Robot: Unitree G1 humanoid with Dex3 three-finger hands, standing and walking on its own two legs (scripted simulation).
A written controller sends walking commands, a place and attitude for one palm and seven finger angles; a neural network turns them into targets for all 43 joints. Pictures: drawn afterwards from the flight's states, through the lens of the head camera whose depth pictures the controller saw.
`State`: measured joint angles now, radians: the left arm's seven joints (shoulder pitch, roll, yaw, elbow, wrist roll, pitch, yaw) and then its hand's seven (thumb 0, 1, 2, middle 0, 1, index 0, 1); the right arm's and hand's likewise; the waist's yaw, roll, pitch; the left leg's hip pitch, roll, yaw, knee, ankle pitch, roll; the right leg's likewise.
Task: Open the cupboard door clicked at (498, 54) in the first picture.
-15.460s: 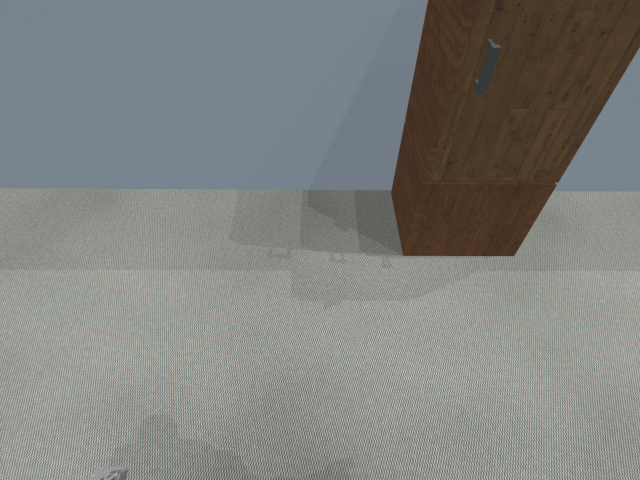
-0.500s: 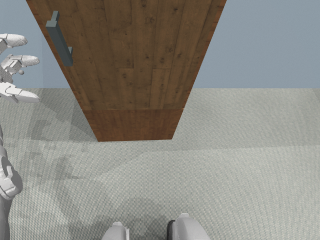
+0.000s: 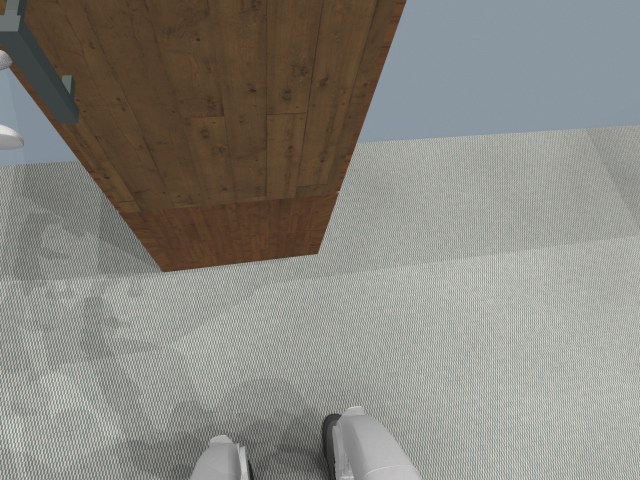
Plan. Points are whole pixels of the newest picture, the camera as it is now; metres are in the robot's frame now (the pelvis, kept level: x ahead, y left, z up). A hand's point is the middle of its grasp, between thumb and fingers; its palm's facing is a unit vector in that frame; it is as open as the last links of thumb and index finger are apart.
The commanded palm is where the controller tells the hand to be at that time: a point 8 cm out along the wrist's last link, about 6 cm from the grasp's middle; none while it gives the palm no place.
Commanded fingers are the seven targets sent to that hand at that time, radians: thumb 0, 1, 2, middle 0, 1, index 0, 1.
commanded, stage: move the hooked fingers beside the handle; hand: left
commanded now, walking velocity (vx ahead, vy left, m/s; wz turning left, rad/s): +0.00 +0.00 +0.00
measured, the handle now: (44, 61) +0.57 +0.24 +0.10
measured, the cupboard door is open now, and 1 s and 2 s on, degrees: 0 0 0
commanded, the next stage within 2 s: slide the fingers in behind the handle in 0.68 s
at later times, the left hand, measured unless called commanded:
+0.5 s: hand out of the picture +0.51 +0.29 +0.10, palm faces +0.03 -1.00 +0.01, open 14.0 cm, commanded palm +0.50 +0.33 +0.10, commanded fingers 0.00 -0.50 0.30 -0.30 -1.20 -0.30 -1.20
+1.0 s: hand out of the picture +0.52 +0.28 +0.10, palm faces +0.02 -1.00 +0.01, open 14.0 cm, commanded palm +0.51 +0.31 +0.10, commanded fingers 0.00 -0.50 0.30 -0.30 -1.20 -0.30 -1.20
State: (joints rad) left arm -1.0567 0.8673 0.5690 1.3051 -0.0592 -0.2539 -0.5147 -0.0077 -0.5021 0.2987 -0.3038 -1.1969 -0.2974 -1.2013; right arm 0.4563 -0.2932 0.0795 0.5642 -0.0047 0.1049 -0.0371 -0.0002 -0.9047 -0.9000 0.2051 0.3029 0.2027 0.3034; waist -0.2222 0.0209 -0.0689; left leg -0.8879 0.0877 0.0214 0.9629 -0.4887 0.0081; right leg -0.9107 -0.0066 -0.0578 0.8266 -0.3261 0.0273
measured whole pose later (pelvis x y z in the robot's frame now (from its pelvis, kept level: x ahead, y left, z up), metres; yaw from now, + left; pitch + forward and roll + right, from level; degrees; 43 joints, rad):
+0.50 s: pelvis +0.01 +0.00 +0.00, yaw +1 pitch +23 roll -5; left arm -0.99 0.80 0.53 1.24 -0.09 -0.27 -0.51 -0.01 -0.50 0.30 -0.30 -1.20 -0.30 -1.20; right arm 0.40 -0.29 0.07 0.55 0.00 0.12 -0.03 0.00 -0.91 -0.90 0.20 0.30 0.20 0.30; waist -0.19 0.01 -0.08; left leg -0.87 0.09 0.00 0.97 -0.50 0.00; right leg -0.88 -0.01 -0.08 0.82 -0.34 0.03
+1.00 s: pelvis +0.00 +0.00 +0.00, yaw +1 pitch +24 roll -5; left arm -1.02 0.81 0.53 1.26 -0.09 -0.27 -0.50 -0.01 -0.50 0.30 -0.30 -1.20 -0.30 -1.20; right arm 0.45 -0.29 0.08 0.58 -0.01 0.12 -0.03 0.00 -0.90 -0.90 0.21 0.30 0.20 0.30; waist -0.20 0.02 -0.07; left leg -0.90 0.09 0.00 0.98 -0.50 0.01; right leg -0.91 -0.01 -0.07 0.84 -0.34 0.03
